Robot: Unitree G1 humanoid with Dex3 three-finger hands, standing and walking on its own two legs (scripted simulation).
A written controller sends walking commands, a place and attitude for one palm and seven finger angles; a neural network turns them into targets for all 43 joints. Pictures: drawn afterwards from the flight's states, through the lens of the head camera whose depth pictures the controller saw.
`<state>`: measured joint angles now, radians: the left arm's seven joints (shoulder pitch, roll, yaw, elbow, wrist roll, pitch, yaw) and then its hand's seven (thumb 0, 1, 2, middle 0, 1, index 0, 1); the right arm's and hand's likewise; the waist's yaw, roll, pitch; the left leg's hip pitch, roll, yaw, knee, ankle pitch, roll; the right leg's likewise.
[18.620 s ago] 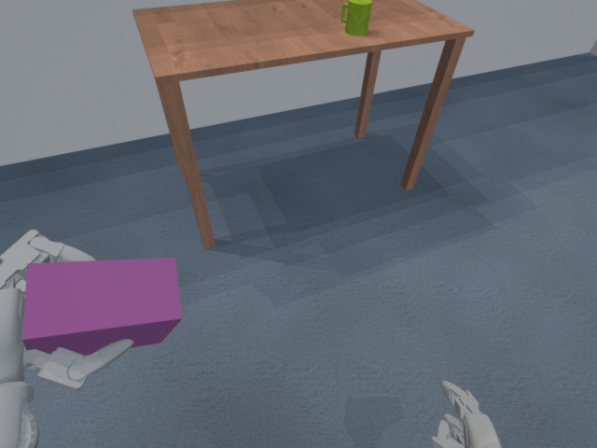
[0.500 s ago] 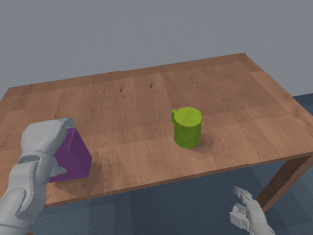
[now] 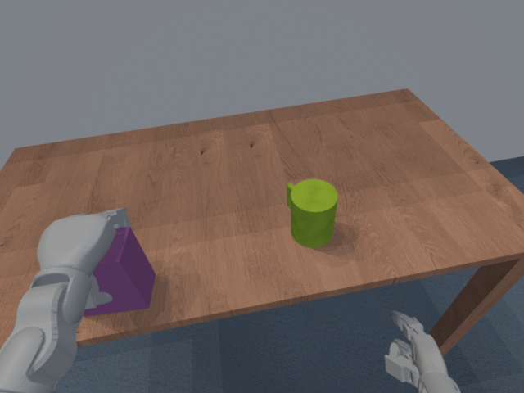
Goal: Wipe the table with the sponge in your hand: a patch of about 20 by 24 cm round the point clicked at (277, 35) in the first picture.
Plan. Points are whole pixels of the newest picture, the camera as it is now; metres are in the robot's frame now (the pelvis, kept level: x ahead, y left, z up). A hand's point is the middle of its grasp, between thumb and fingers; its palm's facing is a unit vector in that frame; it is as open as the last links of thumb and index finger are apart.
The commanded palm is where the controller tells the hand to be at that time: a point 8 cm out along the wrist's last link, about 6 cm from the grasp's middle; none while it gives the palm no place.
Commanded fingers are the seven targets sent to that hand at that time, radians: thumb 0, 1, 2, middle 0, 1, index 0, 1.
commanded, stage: lower the sponge onto the table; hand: left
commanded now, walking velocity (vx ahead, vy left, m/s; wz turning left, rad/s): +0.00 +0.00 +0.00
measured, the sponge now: (110, 280) +0.24 +0.29 +0.05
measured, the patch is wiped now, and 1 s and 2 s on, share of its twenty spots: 0.00 0.15 0.25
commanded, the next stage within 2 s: wipe forward along the first lane in 0.06 s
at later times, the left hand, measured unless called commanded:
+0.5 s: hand (104, 240) +0.28 +0.30 +0.10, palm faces -0.03 -0.01 -1.00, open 10.6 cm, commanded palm +0.27 +0.30 +0.14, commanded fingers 0.00 0.10 1.30 -1.20 -1.60 -1.20 -1.60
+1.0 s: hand (110, 215) +0.33 +0.32 +0.10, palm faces -0.08 +0.01 -1.00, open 10.5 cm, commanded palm +0.32 +0.32 +0.13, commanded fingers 0.00 0.10 1.30 -1.20 -1.60 -1.20 -1.60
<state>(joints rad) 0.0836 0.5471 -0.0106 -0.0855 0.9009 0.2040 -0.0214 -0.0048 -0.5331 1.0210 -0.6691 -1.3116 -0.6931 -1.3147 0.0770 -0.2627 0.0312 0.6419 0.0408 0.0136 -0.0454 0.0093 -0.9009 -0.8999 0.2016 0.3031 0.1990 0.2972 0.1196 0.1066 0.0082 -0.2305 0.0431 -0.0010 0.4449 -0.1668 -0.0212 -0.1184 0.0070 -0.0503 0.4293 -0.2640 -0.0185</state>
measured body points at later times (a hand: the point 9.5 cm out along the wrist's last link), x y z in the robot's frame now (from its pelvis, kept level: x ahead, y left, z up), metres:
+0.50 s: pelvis +0.00 -0.01 +0.00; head -0.01 -0.04 +0.45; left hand +0.28 +0.30 +0.15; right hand +0.22 -0.22 -0.10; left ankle +0.05 +0.14 -0.74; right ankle -0.02 -0.11 -0.74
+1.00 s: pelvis -0.01 -0.01 -0.01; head +0.00 -0.03 +0.44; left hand +0.33 +0.32 +0.15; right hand +0.15 -0.26 -0.12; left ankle +0.05 +0.13 -0.74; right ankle -0.02 -0.11 -0.74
